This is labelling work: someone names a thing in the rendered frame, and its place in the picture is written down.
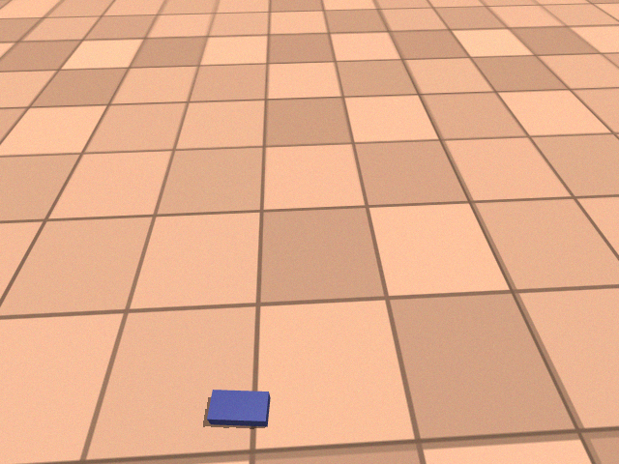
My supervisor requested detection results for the carton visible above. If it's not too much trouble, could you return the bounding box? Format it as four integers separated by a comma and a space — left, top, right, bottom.
207, 390, 271, 426

